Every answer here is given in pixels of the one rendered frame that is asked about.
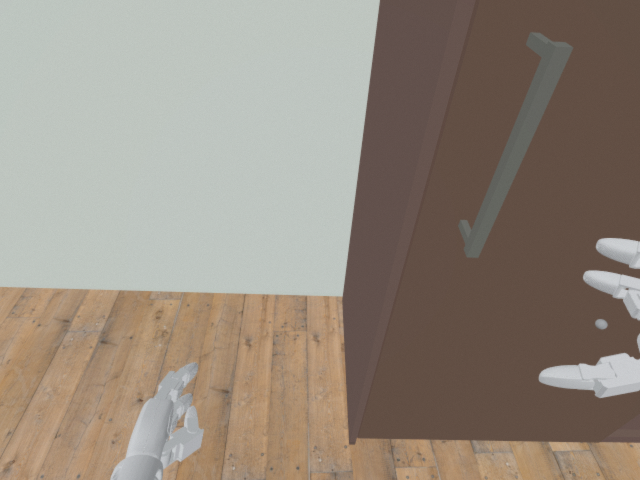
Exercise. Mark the robot left forearm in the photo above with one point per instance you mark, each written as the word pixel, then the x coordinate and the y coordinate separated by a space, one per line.
pixel 138 467

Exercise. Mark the robot right hand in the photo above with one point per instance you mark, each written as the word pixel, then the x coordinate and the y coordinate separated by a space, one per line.
pixel 615 374

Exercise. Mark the handle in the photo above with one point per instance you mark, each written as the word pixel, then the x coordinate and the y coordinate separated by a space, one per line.
pixel 554 58

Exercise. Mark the robot left hand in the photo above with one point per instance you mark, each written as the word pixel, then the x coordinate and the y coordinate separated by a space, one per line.
pixel 158 419

